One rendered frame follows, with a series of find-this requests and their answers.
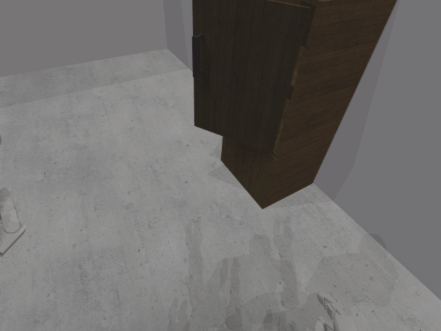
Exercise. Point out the robot left hand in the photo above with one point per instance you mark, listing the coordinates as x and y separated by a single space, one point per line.
10 228

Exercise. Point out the robot right hand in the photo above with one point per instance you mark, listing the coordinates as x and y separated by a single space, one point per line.
336 311

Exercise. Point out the handle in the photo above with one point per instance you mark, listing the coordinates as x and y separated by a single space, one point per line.
196 55

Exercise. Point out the cupboard door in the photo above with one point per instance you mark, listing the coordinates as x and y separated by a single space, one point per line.
248 55

